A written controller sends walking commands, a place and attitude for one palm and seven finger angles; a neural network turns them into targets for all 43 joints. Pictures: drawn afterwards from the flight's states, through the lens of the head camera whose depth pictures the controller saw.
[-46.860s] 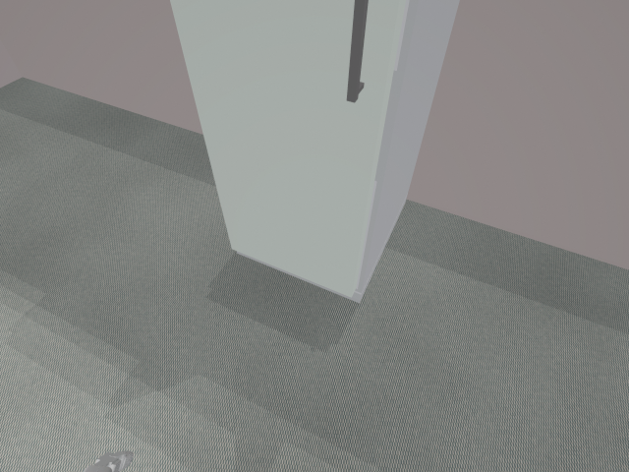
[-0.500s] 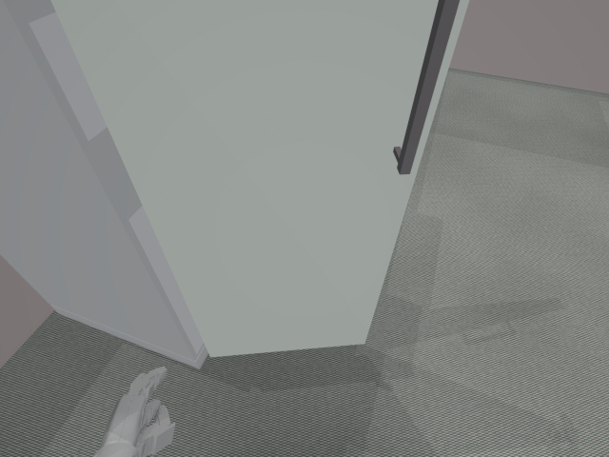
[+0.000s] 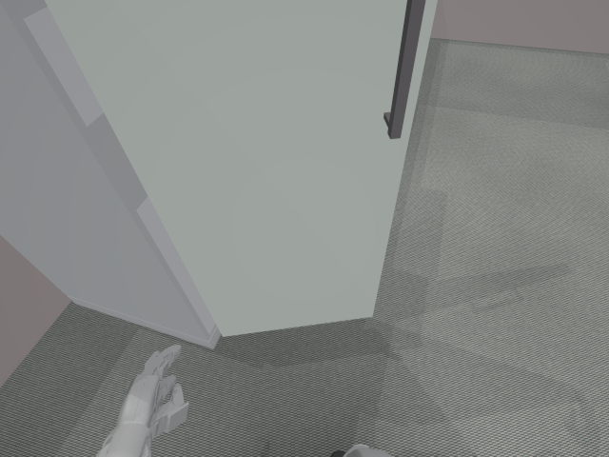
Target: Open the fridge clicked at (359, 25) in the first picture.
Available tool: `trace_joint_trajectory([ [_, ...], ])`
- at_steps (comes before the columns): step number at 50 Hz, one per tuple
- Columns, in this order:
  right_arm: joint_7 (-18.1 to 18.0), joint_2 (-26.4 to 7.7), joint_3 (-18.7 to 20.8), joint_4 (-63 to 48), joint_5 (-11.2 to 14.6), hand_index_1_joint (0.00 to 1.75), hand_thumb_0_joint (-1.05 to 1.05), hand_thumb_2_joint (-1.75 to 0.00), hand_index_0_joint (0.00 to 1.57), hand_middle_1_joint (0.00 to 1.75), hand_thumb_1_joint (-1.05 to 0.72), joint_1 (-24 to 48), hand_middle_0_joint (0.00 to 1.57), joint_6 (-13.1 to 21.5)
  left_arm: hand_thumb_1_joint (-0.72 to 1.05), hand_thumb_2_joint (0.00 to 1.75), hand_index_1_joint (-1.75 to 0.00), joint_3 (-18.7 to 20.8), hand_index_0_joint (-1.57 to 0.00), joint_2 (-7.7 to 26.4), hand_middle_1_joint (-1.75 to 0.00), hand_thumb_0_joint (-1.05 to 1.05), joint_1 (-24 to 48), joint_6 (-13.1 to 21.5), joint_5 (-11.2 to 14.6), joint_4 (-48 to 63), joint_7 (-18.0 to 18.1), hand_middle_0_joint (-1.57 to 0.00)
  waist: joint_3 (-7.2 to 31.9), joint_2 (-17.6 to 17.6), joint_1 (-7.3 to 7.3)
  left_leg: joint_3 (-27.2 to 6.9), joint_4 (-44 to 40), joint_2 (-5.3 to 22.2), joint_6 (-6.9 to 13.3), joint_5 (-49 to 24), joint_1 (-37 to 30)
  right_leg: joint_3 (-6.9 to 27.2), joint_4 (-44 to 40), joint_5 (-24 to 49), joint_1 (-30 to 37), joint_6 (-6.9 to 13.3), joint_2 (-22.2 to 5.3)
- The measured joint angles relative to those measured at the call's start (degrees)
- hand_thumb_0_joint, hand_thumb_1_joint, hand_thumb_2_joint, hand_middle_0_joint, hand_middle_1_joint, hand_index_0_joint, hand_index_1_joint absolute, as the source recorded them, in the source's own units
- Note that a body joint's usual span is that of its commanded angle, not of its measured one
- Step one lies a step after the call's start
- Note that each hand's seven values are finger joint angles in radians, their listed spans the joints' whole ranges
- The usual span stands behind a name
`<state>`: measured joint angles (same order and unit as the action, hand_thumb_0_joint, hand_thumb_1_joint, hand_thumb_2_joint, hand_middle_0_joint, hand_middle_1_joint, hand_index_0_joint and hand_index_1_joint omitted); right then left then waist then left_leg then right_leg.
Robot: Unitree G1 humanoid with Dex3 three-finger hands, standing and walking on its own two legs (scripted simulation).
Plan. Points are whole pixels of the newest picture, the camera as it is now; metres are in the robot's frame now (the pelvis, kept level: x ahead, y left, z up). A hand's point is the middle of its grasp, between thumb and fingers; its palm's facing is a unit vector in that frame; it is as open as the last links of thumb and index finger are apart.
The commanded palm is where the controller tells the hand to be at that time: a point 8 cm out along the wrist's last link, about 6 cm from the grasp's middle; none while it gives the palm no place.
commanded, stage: step back with the hand held close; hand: right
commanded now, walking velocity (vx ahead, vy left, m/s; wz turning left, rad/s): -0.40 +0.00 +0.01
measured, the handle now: (409, 6) +0.60 -0.12 +0.29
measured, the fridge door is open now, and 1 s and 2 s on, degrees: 65 65 65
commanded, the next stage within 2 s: stop stepping back and stand still in 0.44 s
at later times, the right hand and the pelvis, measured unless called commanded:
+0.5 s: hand out of the picture +0.14 -0.27 +0.19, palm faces +0.36 +0.84 -0.40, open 7.4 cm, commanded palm +0.08 -0.30 +0.19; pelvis -0.08 -0.01 +0.02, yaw +3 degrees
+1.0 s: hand out of the picture +0.06 -0.27 +0.18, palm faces +0.32 +0.83 -0.46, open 7.4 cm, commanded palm +0.00 -0.32 +0.19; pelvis -0.15 -0.03 +0.02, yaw +4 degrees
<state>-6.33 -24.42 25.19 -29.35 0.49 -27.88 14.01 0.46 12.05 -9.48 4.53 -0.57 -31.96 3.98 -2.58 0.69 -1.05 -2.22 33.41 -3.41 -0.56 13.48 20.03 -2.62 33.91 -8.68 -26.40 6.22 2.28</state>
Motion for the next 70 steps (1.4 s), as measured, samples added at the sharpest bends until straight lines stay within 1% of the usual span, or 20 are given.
trace_joint_trajectory([
  [4,-0.6,0.0,0.0,-1.2,0.2,0.3,0.01,-0.9,0.22,0.3,-0.88,-0.4,0.21,0.2,0.9,0.9,-0.3,0.4,-0.21,0.0,-0.3,0.01,-0.6,-0.5,-0.2,-0.3,-0.4,-0.2,1.2,0.8,-0.05,0.3,-0.6,0.6,0.4,-1.1,1.3,0.6,3.5,-9.1,-2.7,-3.1,0.5],
  [8,-1.9,-0.4,-0.8,-3.1,0.4,0.3,0.01,-0.9,0.22,0.3,-0.88,-0.8,0.21,0.3,0.9,0.9,-0.3,0.5,-0.21,-0.3,-0.3,0.01,-2.1,-1.6,0.0,-1.9,-0.8,-0.2,2.5,3.1,0.41,-0.1,-1.5,1.8,-0.6,-2.3,2.0,2.7,7.9,-11.6,-0.8,-5.2,0.4],
  [11,-2.2,-1.1,-0.6,-3.3,0.2,0.3,0.01,-0.9,0.22,0.3,-0.88,0.4,0.21,0.2,0.9,0.9,-0.3,0.7,-0.21,0.3,-0.3,0.01,-2.7,-1.5,0.2,-1.8,0.2,-0.2,2.0,2.8,1.73,0.4,0.6,2.0,-1.2,-2.1,4.0,3.4,2.6,-2.1,0.5,-3.2,-0.4],
  [16,-1.5,-2.2,1.7,-1.0,0.8,0.3,0.01,-0.9,0.22,0.3,-0.88,-1.5,0.21,-0.2,0.91,0.9,-0.3,1.0,-0.21,-1.9,-0.3,0.01,-3.8,1.5,-0.4,-3.8,0.0,-0.2,2.6,0.9,1.98,-1.0,18.5,-2.6,-0.4,9.7,3.4,4.1,-2.6,0.1,1.0,-2.1,-2.0],
  [22,-2.1,-0.5,-0.7,-3.0,2.6,0.3,0.01,-0.9,0.21,0.3,-0.89,-3.7,0.21,-1.5,0.9,0.9,-0.3,-0.8,-0.21,-3.4,-0.3,0.01,-4.0,4.2,-1.0,-6.2,-1.1,-0.2,5.6,0.5,-0.3,1.7,4.2,-1.5,0.2,14.6,-7.3,2.0,-13.3,7.3,2.2,-2.7,-4.4],
  [27,-1.3,-3.3,-0.5,-2.7,3.6,0.3,0.01,-0.9,0.21,0.3,-0.89,-1.4,0.21,-1.7,0.9,0.9,-0.3,-1.7,-0.21,-4.0,-0.3,0.01,0.1,2.5,-1.4,-4.5,-1.3,-0.2,4.6,2.4,-0.58,1.4,-13.7,1.6,2.4,5.0,-13.8,-1.2,-14.7,11.1,-0.2,-3.6,-3.8],
  [29,-0.8,-3.5,-1.0,-1.8,3.7,0.3,0.01,-0.9,0.21,0.3,-0.89,-1.0,0.21,-0.9,0.9,0.9,-0.3,-1.7,-0.21,-3.3,-0.3,0.01,1.8,1.5,-1.4,-4.6,-1.2,-0.2,3.7,0.7,-0.16,1.2,-12.7,0.9,0.8,3.7,-12.8,-0.8,-10.4,7.4,-2.2,-4.9,-4.9],
  [33,-0.5,-4.0,-1.9,-1.5,3.4,0.3,0.01,-0.9,0.22,0.3,-0.88,-5.0,0.21,-1.9,0.9,0.9,-0.3,-1.3,-0.21,-2.1,-0.3,0.01,-1.5,0.4,0.0,-4.7,-0.6,-0.2,6.4,1.7,0.86,0.0,-9.2,2.0,0.0,5.4,-11.9,1.3,4.3,-4.8,-2.9,-7.0,-2.1],
  [36,-1.1,-3.0,-1.9,-0.1,2.7,0.3,0.01,-0.9,0.22,0.3,-0.88,-6.3,0.22,-2.9,0.9,0.9,-0.3,-0.8,-0.21,0.5,-0.3,0.01,-5.5,0.6,0.5,-4.1,0.4,-0.2,8.8,0.8,1.7,0.3,-6.9,1.9,-0.8,6.9,-11.4,2.5,0.2,-4.3,3.8,-5.8,-1.9],
  [38,-1.6,-2.1,-2.0,2.6,2.3,0.3,0.01,-0.9,0.22,0.3,-0.88,-3.6,0.22,-3.3,0.9,0.9,-0.3,0.2,-0.21,1.3,-0.3,0.01,-6.3,1.0,1.1,-5.6,1.2,-0.2,8.3,1.6,2.25,1.0,-5.6,3.2,-1.6,7.4,-11.2,2.8,-1.1,-4.6,4.6,-3.3,-0.3],
  [43,-2.7,0.3,-1.3,4.4,1.9,0.3,0.01,-0.9,0.22,0.3,-0.88,-1.3,0.21,-4.4,0.91,0.9,-0.3,0.3,-0.21,0.9,-0.3,0.02,-6.8,3.1,0.6,-5.8,1.2,-0.2,5.5,2.5,2.67,1.0,-1.0,2.5,0.2,8.8,-9.3,2.3,-7.7,0.6,7.6,-2.4,0.6],
  [46,-2.5,0.2,-1.6,2.5,1.6,0.3,0.02,-0.9,0.21,0.3,-0.89,-3.1,0.21,-3.5,0.91,0.9,-0.3,-0.3,-0.21,0.0,-0.3,0.02,-7.3,3.9,0.3,-4.7,0.5,-0.2,5.3,2.2,3.07,3.0,-6.3,1.4,1.3,9.1,-10.6,2.6,-11.0,2.3,8.2,-3.1,0.8],
  [49,-1.7,-0.4,-2.0,1.6,1.4,0.3,0.02,-0.9,0.21,0.3,-0.89,-4.8,0.21,-2.6,0.91,0.9,-0.3,-0.6,-0.21,-0.4,-0.3,0.01,-6.7,3.3,-0.4,-4.0,0.0,-0.2,4.7,0.8,3.22,3.7,-9.5,1.0,2.7,4.3,-11.0,2.8,-8.7,-0.2,6.3,-4.1,0.8],
  [51,-1.4,-0.8,-2.2,1.1,1.7,0.3,0.01,-0.9,0.21,0.3,-0.89,-5.6,0.21,-2.4,0.9,0.9,-0.3,-0.5,-0.21,-0.4,-0.3,0.01,-6.3,2.6,-0.3,-4.6,-0.3,-0.2,4.5,0.0,2.41,3.8,-8.7,0.8,3.3,2.3,-10.5,2.6,-2.2,-5.4,3.9,-5.1,0.4],
  [53,-1.6,-0.5,-2.2,1.3,1.7,0.3,0.01,-0.9,0.22,0.3,-0.88,-5.6,0.21,-2.4,0.9,0.9,-0.3,-0.3,-0.21,-0.4,-0.3,0.01,-6.4,1.8,0.0,-5.7,-0.4,-0.2,4.9,-0.2,1.15,3.3,-6.8,0.8,3.2,2.9,-10.1,2.4,5.8,-8.3,2.3,-5.6,-0.4],
  [55,-2.2,0.4,-2.3,2.6,1.6,0.3,0.01,-0.9,0.22,0.3,-0.88,-4.1,0.21,-2.6,0.9,0.9,-0.3,-0.3,-0.21,-0.3,-0.3,0.01,-7.0,1.3,0.3,-6.6,-0.3,-0.2,5.3,0.1,0.51,3.2,-4.6,1.3,2.6,4.7,-10.0,1.9,6.4,-9.8,3.7,-5.3,-1.6],
  [57,-2.8,1.7,-2.5,3.8,1.3,0.3,0.01,-0.9,0.22,0.3,-0.88,-1.6,0.21,-3.0,0.9,0.9,-0.3,-0.2,-0.21,0.5,-0.3,0.01,-7.7,1.5,0.4,-6.5,0.1,-0.2,5.4,-0.6,0.71,4.1,-0.8,1.6,1.7,7.2,-9.2,2.5,1.1,-9.1,6.6,-4.4,-3.0],
  [62,-3.2,3.3,-1.7,6.8,1.2,0.3,0.01,-0.9,0.21,0.3,-0.89,1.8,0.21,-4.3,0.91,0.9,-0.3,-0.7,-0.21,-1.1,-0.3,0.02,-5.1,2.0,0.2,-7.4,0.5,-0.2,3.6,1.0,1.39,2.1,6.2,2.7,1.0,11.7,-6.8,0.8,0.7,-5.2,7.8,-3.9,-0.8],
  [67,-2.2,1.9,-2.1,4.1,0.7,0.3,0.02,-0.9,0.21,0.3,-0.89,-0.9,0.21,-3.1,0.91,0.9,-0.3,-2.1,-0.21,-2.6,-0.3,0.01,-4.9,3.0,-0.2,-5.5,-0.8,-0.2,3.1,-0.5,2.17,4.0,-2.8,1.4,2.6,4.4,-8.8,2.2,-2.3,-4.1,8.2,-4.7,-1.3],
  [70,-1.8,1.4,-2.1,2.4,1.3,0.3,0.01,-0.9,0.21,0.3,-0.89,-3.7,0.21,-2.0,0.9,0.9,-0.3,-2.0,-0.21,-2.2,-0.3,0.01,-4.9,2.5,0.2,-5.5,-1.6,-0.2,3.9,-1.3,1.16,3.6,-4.8,0.5,3.1,4.2,-9.0,2.8,0.9,-5.1,7.0,-5.4,-2.1],
])
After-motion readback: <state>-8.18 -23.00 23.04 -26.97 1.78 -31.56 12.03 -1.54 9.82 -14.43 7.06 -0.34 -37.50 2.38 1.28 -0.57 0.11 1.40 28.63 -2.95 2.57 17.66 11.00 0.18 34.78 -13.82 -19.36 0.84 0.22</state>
